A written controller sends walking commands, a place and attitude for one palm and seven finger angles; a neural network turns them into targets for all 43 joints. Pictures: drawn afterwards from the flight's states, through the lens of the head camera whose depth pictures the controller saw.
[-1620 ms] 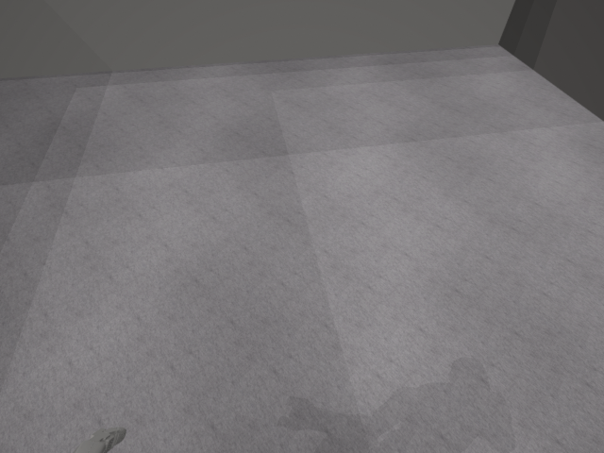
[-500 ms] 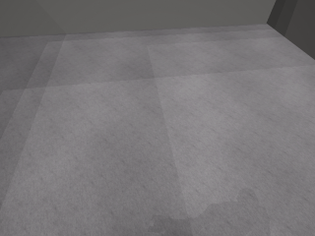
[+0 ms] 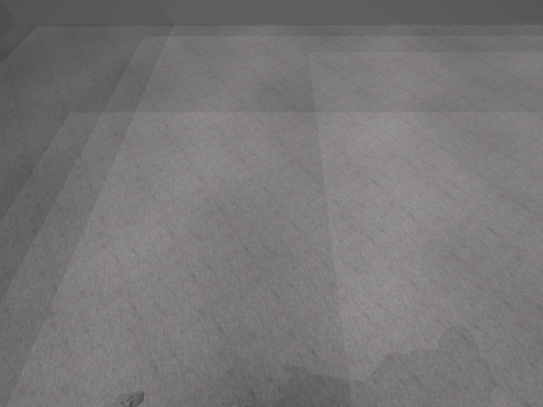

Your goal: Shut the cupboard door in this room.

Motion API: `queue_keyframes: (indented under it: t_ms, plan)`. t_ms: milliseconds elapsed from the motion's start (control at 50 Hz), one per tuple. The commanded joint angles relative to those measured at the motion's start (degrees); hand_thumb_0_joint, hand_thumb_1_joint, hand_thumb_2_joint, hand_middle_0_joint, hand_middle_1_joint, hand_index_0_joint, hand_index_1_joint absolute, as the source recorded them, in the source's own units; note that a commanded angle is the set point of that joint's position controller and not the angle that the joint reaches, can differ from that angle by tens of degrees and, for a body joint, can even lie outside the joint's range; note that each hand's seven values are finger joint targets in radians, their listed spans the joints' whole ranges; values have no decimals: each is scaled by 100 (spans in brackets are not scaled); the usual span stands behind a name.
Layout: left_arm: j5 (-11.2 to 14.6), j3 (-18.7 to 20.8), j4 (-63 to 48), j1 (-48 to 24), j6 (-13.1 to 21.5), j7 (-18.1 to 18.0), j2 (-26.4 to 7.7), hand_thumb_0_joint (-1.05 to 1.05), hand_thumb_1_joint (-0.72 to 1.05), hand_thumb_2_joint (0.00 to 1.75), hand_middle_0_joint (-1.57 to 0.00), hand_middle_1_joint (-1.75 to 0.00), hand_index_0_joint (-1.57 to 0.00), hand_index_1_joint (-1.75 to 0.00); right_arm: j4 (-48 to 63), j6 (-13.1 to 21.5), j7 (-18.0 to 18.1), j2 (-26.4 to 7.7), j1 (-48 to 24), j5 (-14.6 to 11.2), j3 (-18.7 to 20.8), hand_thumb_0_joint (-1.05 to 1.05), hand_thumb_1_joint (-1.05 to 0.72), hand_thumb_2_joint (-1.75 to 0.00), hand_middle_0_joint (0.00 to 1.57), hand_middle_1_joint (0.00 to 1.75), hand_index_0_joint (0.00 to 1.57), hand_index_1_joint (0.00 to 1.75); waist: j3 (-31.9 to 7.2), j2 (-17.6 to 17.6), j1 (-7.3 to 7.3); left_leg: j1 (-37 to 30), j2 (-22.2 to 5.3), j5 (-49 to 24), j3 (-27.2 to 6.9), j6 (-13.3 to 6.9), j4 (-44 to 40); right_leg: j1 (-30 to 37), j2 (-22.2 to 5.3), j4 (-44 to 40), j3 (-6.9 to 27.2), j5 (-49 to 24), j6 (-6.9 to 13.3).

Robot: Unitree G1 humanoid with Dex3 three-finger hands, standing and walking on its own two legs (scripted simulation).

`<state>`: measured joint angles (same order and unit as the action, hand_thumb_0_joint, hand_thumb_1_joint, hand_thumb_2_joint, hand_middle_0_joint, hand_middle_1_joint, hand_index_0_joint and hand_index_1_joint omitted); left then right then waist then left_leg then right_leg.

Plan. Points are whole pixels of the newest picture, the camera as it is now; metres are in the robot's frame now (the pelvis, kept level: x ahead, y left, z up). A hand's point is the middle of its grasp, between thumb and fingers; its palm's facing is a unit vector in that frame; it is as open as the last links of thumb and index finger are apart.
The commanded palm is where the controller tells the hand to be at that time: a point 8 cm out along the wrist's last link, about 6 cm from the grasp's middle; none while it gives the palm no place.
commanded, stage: turn or walk to find it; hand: left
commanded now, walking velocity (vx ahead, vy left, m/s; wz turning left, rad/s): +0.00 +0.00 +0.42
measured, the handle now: out of the picture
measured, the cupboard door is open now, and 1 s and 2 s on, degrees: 81 81 81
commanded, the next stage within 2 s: stand and wait in 1.90 s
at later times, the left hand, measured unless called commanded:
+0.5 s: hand out of the picture -0.07 +0.22 -0.19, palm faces +0.28 -0.93 -0.21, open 7.4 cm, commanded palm none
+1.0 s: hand out of the picture -0.01 +0.23 -0.15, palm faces +0.42 -0.87 -0.27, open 7.4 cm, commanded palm none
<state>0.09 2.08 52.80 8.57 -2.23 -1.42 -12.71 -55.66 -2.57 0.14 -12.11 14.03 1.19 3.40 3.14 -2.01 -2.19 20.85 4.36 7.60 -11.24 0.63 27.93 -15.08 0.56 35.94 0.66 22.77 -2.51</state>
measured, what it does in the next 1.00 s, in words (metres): steps on the spot, turning left: right foot, then left foot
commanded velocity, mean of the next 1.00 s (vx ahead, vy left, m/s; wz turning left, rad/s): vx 0.00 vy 0.00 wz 0.42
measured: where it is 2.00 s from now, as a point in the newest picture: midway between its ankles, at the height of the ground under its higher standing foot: outside the picture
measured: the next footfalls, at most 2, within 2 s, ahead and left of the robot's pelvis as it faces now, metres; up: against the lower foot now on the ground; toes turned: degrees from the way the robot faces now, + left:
right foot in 0.02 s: +0.01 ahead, -0.12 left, +0.00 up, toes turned +1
left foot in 0.44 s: -0.02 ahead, +0.13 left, +0.00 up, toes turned +18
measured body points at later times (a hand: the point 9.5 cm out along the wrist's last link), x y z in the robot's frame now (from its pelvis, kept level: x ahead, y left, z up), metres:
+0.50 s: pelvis -0.03 +0.03 -0.01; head +0.00 +0.07 +0.44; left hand -0.09 +0.27 -0.18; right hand +0.12 -0.20 -0.14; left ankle -0.06 +0.12 -0.74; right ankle -0.03 -0.12 -0.71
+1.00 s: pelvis -0.04 +0.00 +0.00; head -0.01 -0.01 +0.45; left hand -0.04 +0.28 -0.12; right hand +0.08 -0.22 -0.16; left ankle -0.06 +0.12 -0.73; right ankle -0.01 -0.10 -0.74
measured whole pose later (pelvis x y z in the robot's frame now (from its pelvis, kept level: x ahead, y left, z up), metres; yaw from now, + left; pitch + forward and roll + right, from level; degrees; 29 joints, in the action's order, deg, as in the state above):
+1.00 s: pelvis -0.04 +0.00 +0.00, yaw +25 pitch +0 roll +1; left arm -0.2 2.6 50.8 8.0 -1.8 -1.2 -11.6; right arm -55.7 -2.5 -0.1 -12.4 15.5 1.1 3.9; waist 2.4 -1.5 -2.5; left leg 17.6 5.0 12.5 -6.0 -1.0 30.0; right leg -14.0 -0.9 31.7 -1.1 18.3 -2.6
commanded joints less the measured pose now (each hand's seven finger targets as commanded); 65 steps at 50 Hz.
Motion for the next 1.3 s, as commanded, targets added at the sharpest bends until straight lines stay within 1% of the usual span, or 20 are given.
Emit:
queue_keyframes:
  t_ms: [0, 20, 60, 140, 280, 360, 400, 420, 440, 460, 580, 800, 900, 940, 960, 980, 1000, 1060, 1100, 1280]
  plan:
    - [-177, 370, -206, 977, 170, -122, -1290, 0, 90, 90, -20, -30, -20, -30, 617, 32, 21, -534, -49, -68, 243, 0, -90, -90, 20, 30, 20, 30, -505, 1564, 436, 1767, 38, 1857, 241, 48, 1409, 1798, -2024, -2282, 1865, 228, 675]
    - [-143, 321, -366, 715, 146, -123, -1394, 0, 90, 90, -20, -30, -20, -30, 688, 33, 32, -724, -341, 20, 304, 0, -90, -90, 20, 30, 20, 30, -114, 1708, 503, 1676, 24, 2282, 526, 114, 2621, 582, -2692, -2472, 2326, -96, 1010]
    - [-127, 293, -554, 46, 187, -139, -1033, 0, 90, 90, -20, -30, -20, -30, 515, -83, -46, -753, -67, 40, 349, 0, -90, -90, 20, 30, 20, 30, 88, 1405, 100, 1215, -231, 1732, 429, 76, 3639, -360, -2129, -2554, 1609, 145, 896]
    - [-115, 167, -485, 280, 280, -72, -777, 0, 90, 90, -20, -30, -20, -30, 274, -69, -90, -633, 107, 0, 269, 0, -90, -90, 20, 30, 20, 30, 203, 1168, 50, 1321, -373, 1017, 870, 253, 4173, 217, -1536, -1959, 330, -1688, 844]
    - [-208, 255, -233, 1019, 261, -97, -1020, 0, 90, 90, -20, -30, -20, -30, 473, -36, -80, -509, -692, -42, 131, 0, -90, -90, 20, 30, 20, 30, -19, 1174, 414, 933, -608, 1801, 1250, 323, 2550, 948, -1978, -1479, 167, -3185, 1168]
    - [-209, 332, -126, 1058, 221, -83, -1193, 0, 90, 90, -20, -30, -20, -30, 434, 80, -62, -464, -533, -93, 62, 0, -90, -90, 20, 30, 20, 30, -426, 1415, 395, -47, -468, 1592, 1602, 186, 868, 1111, -1952, -777, -124, -4162, 956]
    - [-120, 323, -156, 907, 187, -64, -1104, 0, 90, 90, -20, -30, -20, -30, 281, 169, -58, -742, 76, -67, 112, 0, -90, -90, 20, 30, 20, 30, -809, 797, 47, -1392, -615, -55, 1432, 59, -547, 489, -1648, 239, -653, -3421, 452]
    - [-63, 274, -299, 992, 153, -26, -764, 0, 90, 90, -20, -30, -20, -30, 276, 233, -33, -1330, 281, -20, 235, 0, -90, -90, 20, 30, 20, 30, -1080, -853, -27, -2484, -1937, -1992, -180, -453, -716, -916, -962, 1366, -1002, -982, 5]
    - [-90, 147, -452, 797, 111, -38, -502, 0, 90, 90, -20, -30, -20, -30, 218, 200, 14, -1661, 529, -89, 314, 0, -90, -90, 20, 30, 20, 30, -1150, -1519, -97, -2538, -2816, -4226, -1026, -1130, -596, -1599, -589, 2174, -635, 1582, -186]
    - [-117, 155, -467, 562, 34, -69, -630, 0, 90, 90, -20, -30, -20, -30, 189, 160, 37, -1567, 539, -78, 297, 0, -90, -90, 20, 30, 20, 30, -938, -857, -142, -2169, -2812, -3907, -464, -1278, -514, -1439, -728, 2611, -318, 1405, -109]
    - [-110, 252, -98, 574, 20, 52, -574, 0, 90, 90, -20, -30, -20, -30, 361, 271, 146, -1041, -160, -51, 139, 0, -90, -90, 20, 30, 20, 30, -478, -530, 179, -1622, -1715, -2778, 156, -907, -760, -1551, -666, 3005, -177, -53, -259]
    - [-94, 253, -429, -89, -3, 13, -474, 0, 90, 90, -20, -30, -20, -30, 366, 198, 115, -1045, 124, 25, 238, 0, -90, -90, 20, 30, 20, 30, -243, -557, -1, -1215, -1685, -1217, -877, -1156, -1017, -1171, -434, 1582, -99, 189, -262]
    - [-44, 228, -445, 259, 70, -25, -406, 0, 90, 90, -20, -30, -20, -30, 436, 154, 86, -1060, -29, 44, 278, 0, -90, -90, 20, 30, 20, 30, -532, -602, 168, -849, -1523, -1383, -1091, -1065, -689, -167, -178, 174, -123, -47, -97]
    - [-40, 251, -392, 553, 146, -48, -481, 0, 90, 90, -20, -30, -20, -30, 451, 146, 63, -1008, -57, -12, 276, 0, -90, -90, 20, 30, 20, 30, -727, -357, 326, -379, -1228, -1028, -916, -757, -281, 799, -207, -1120, -170, -1009, -65]
    - [-88, 299, -382, 697, 212, -79, -749, 0, 90, 90, -20, -30, -20, -30, 453, 152, 27, -777, 3, -60, 260, 0, -90, -90, 20, 30, 20, 30, -810, 280, 378, 276, -902, -242, -587, -442, 254, 1571, -773, -1742, 335, -1290, 58]
    - [-173, 396, -396, 783, 265, -125, -1293, 0, 90, 90, -20, -30, -20, -30, 577, 159, 13, -376, 136, -85, 188, 0, -90, -90, 20, 30, 20, 30, -764, 1957, 390, 1383, -30, 1876, 533, 28, 1595, 2044, -2340, -2079, 1936, -1662, 601]
    - [-121, 352, -471, 754, 220, -105, -1349, 0, 90, 90, -20, -30, -20, -30, 605, 103, 43, -670, 16, 4, 277, 0, -90, -90, 20, 30, 20, 30, -610, 1684, 442, 1227, -87, 2571, 608, 73, 2674, 1066, -2842, -2073, 1989, -1923, 1056]
    - [-100, 265, -643, -58, 219, -107, -819, 0, 90, 90, -20, -30, -20, -30, 283, -59, -60, -648, 176, 23, 309, 0, -90, -90, 20, 30, 20, 30, 40, 1036, 24, 1065, -408, 1597, 628, 123, 3948, 69, -1916, -2191, 914, -1168, 888]
    - [-93, 194, -601, -14, 277, -67, -641, 0, 90, 90, -20, -30, -20, -30, 136, -76, -94, -542, 379, 23, 277, 0, -90, -90, 20, 30, 20, 30, 43, 980, -25, 1083, -447, 1120, 829, 232, 4196, 238, -1597, -2041, 209, -1617, 784]
    - [-174, 280, -211, 914, 277, -84, -853, 0, 90, 90, -20, -30, -20, -30, 267, -66, -73, -427, -399, -9, 154, 0, -90, -90, 20, 30, 20, 30, -122, 1114, 404, 962, -674, 1737, 1196, 389, 2840, 1077, -1984, -1653, -28, -2951, 1098]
